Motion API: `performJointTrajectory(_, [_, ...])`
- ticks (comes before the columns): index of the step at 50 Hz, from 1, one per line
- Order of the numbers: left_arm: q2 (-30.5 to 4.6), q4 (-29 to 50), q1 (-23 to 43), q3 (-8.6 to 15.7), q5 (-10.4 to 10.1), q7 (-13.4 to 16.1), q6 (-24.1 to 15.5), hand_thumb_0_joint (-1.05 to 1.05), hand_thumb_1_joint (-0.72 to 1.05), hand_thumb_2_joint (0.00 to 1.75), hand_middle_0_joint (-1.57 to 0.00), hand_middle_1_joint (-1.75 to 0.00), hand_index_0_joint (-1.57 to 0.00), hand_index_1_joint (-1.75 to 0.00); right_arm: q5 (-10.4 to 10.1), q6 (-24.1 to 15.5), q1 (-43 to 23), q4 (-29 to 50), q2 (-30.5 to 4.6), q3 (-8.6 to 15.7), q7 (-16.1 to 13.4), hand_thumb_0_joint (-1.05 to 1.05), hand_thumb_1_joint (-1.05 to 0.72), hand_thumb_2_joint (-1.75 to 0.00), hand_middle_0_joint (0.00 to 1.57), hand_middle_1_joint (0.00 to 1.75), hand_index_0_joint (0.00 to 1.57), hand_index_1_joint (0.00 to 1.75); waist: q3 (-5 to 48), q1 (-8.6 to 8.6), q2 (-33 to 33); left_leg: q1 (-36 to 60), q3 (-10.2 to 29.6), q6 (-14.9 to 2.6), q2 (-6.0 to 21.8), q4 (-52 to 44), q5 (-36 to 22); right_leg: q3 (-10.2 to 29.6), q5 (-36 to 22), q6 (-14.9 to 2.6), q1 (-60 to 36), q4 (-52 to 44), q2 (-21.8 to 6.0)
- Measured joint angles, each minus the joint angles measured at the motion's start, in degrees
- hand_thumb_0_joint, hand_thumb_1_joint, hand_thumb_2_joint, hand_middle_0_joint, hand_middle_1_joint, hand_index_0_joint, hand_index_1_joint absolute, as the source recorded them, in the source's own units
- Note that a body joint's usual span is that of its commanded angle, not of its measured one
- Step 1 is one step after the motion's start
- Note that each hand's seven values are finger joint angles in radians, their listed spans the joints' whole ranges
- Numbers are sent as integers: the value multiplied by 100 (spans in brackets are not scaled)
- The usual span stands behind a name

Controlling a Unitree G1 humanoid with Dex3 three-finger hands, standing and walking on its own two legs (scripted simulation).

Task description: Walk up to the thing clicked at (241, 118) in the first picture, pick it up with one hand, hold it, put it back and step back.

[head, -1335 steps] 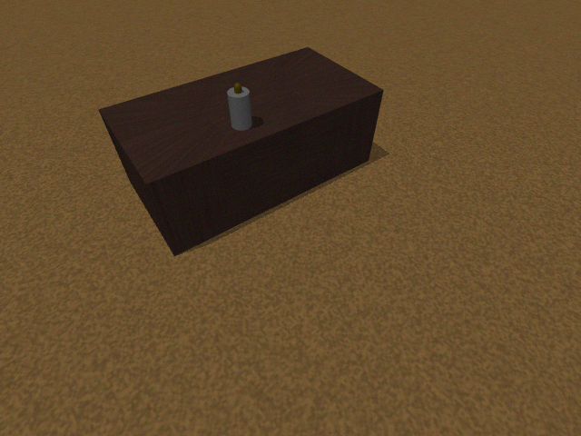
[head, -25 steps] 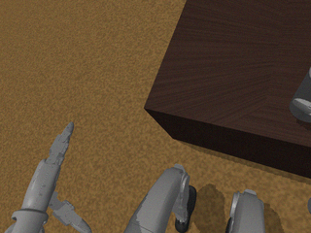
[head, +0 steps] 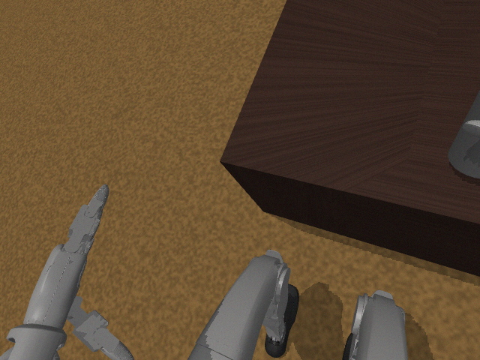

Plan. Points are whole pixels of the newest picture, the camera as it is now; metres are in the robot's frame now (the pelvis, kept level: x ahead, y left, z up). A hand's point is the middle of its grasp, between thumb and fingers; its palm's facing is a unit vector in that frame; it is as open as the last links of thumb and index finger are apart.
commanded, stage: withdraw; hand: right
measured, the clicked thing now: out of the picture +0.55 -0.22 -0.05
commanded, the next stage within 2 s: rise in 0.24 s
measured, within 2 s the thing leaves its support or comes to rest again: rests again in 1.74 s
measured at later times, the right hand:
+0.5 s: hand out of the picture +0.54 -0.31 +0.04, palm faces +0.31 +0.94 -0.16, open 16.3 cm
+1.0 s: hand out of the picture +0.42 -0.30 +0.08, palm faces +0.25 +0.91 -0.33, open 17.2 cm
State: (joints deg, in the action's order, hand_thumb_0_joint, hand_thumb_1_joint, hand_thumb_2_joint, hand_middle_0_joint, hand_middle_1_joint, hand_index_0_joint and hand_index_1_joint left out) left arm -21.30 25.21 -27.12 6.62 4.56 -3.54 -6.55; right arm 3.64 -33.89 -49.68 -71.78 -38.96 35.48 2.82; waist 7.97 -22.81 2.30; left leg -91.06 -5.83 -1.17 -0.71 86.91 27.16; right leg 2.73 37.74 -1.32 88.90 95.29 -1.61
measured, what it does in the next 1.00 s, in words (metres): rises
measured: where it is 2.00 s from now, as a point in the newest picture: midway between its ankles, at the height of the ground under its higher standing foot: (313, 358)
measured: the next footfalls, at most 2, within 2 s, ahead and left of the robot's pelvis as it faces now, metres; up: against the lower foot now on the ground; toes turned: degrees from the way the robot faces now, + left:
none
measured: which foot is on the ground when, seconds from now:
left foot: down 0.00-1.00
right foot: down 0.00-1.00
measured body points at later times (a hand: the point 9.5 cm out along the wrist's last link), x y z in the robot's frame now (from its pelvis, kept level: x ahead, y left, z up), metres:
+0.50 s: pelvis +0.02 -0.01 +0.06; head +0.20 -0.08 +0.47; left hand +0.20 +0.26 +0.14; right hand +0.52 -0.36 +0.05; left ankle +0.11 +0.11 -0.53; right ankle +0.04 -0.10 -0.53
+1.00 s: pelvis +0.08 -0.01 +0.14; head +0.15 -0.04 +0.58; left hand +0.25 +0.20 +0.12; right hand +0.41 -0.35 +0.10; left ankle +0.11 +0.11 -0.53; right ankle +0.04 -0.10 -0.53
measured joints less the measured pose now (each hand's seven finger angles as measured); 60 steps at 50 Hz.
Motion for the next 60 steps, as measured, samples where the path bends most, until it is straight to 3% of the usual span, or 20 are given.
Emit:
performJointTrajectory(5, [-40, -89, 45, 106, -81, 88, 60, -1, -52, 5, -7, -6, -7, -5, 95, 288, -13, 251, -213, 124, 38, 0, 21, -34, 47, 41, 47, 41, -38, -22, 66, 37, 5, -6, -31, -74, -63, -5, -46, 13, -40, -60, -30])
performJointTrajectory(10, [133, -330, -61, -129, -130, 177, 115, -1, -52, 5, -7, -5, -7, -5, 39, 583, 13, 514, -496, 192, 192, -1, 20, -27, 36, 31, 36, 31, -55, 50, 79, 279, -27, -14, -63, -350, -140, 34, -121, 33, -252, -302, -53])
performJointTrajectory(15, [233, -840, -28, -375, -138, 236, 213, -1, -53, 5, -7, -5, -7, -5, -168, 860, -86, 371, -754, 104, 378, -1, 25, -17, 24, 19, 23, 19, -7, 201, -38, 582, -47, 2, -56, -658, -179, 62, -179, 22, -511, -586, -34])
performJointTrajectory(19, [166, -1135, 205, -369, -156, 292, 286, -1, -55, 6, -8, -5, -7, -6, -270, 976, -278, -24, -867, -119, 513, -1, 28, -12, 16, 12, 16, 12, 18, 301, -117, 784, -40, 31, -36, -822, -176, 58, -194, -8, -694, -750, -5])
performJointTrajectory(22, [114, -1007, 465, -338, -258, 342, 526, -1, -55, 6, -9, -6, -8, -7, 122, 1417, -339, -345, -1023, -295, 315, -1, 30, -10, 13, 9, 13, 9, -85, 331, -84, 1031, 11, 57, -74, -1017, -218, 8, -219, -25, -958, -945, -36])
performJointTrajectory(25, [114, -782, 372, -277, -321, 337, 579, -1, -55, 7, -9, -6, -8, -7, 274, 1913, -336, -482, -931, -427, 89, -1, 32, -9, 10, 7, 10, 8, -151, 415, -52, 1341, 40, 65, -85, -1366, -306, -16, -322, -28, -1263, -1302, -36])
performJointTrajectory(27, [107, -777, 244, -319, -344, 277, 618, -1, -54, 8, -8, -6, -7, -7, 360, 2196, -218, -434, -862, -352, -13, -1, 33, -9, 9, 7, 9, 7, -135, 450, -29, 1562, 58, 61, -107, -1627, -368, -30, -389, -18, -1485, -1566, -50])
performJointTrajectory(30, [108, -1109, 112, -372, -350, 183, 681, -1, -48, 11, -8, -7, -7, -8, 370, 2481, -46, -393, -844, -270, -195, -1, 34, -9, 8, 6, 8, 7, -41, 494, -18, 1896, 81, 53, -140, -1960, -418, -48, -444, -1, -1824, -1908, -74])
performJointTrajectory(33, [191, -1767, 173, -420, -372, 193, 853, -1, -36, 20, -9, -10, -9, -10, 311, 2593, -68, -581, -874, -394, -389, -1, 37, -9, 7, 6, 8, 7, -5, 590, -59, 2227, 74, 49, -154, -2222, -437, -36, -472, 3, -2143, -2167, -79])
performJointTrajectory(36, [335, -2280, 447, -693, -350, 248, 1038, -1, -20, 30, -10, -13, -10, -13, 276, 2655, -161, -727, -856, -500, -535, -1, 42, -9, 6, 6, 7, 6, 16, 747, -104, 2469, 100, 54, -175, -2414, -464, -59, -494, 1, -2392, -2361, -95])
performJointTrajectory(39, [575, -2455, 760, -1166, -350, 222, 1143, -1, -4, 38, -11, -15, -11, -15, 238, 2616, -80, -752, -631, -720, -569, -1, 45, -8, 6, 6, 6, 6, 55, 954, -212, 2699, 129, 67, -174, -2568, -475, -86, -515, -9, -2632, -2536, -88])
performJointTrajectory(41, [756, -2281, 833, -1434, -379, 134, 1153, -1, 7, 43, -12, -16, -12, -16, 216, 2650, 351, -512, -346, -782, -533, -1, 46, -9, 6, 6, 6, 6, 104, 1059, -347, 2915, 147, 82, -157, -2694, -469, -102, -529, -21, -2855, -2689, -66])
performJointTrajectory(43, [916, -1980, 697, -1542, -466, 57, 1135, 0, 18, 49, -13, -18, -13, -18, 119, 2812, 1021, -56, 17, -951, -480, -1, 47, -9, 6, 6, 6, 6, 156, 1153, -483, 3204, 171, 98, -127, -2855, -459, -122, -552, -34, -3156, -2895, -30])
performJointTrajectory(46, [996, -1854, 397, -1456, -637, 68, 1138, 0, 33, 57, -15, -21, -15, -20, -108, 3220, 2054, 825, 584, -1341, -464, -1, 48, -8, 6, 6, 6, 6, 227, 1291, -531, 3680, 223, 110, -77, -3117, -452, -169, -608, -52, -3671, -3260, 29])
performJointTrajectory(50, [804, -2570, 378, -1202, -725, 237, 1264, 0, 48, 66, -17, -23, -17, -23, -302, 3580, 2881, 1805, 1220, -1832, -531, -1, 49, -9, 6, 6, 6, 6, 241, 1559, -333, 4124, 273, 105, -29, -3314, -443, -214, -671, -51, -4169, -3584, 84])
performJointTrajectory(54, [607, -3092, 428, -982, -712, 425, 1423, 0, 59, 72, -18, -25, -18, -24, -414, 3578, 3637, 2734, 1723, -2206, -632, -1, 47, -10, 6, 7, 7, 7, 71, 1752, -210, 4532, 287, 97, -8, -3479, -459, -225, -732, -31, -4602, -3817, 110])
performJointTrajectory(60, [778, -3196, 504, -1084, -699, 618, 1387, 1, 70, 78, -18, -26, -18, -26, -581, 3494, 4829, 3936, 2264, -2689, -758, -1, 45, -11, 6, 7, 7, 7, -73, 1933, -156, 5141, 323, 62, 1, -3762, -520, -256, -863, 11, -5270, -4228, 125])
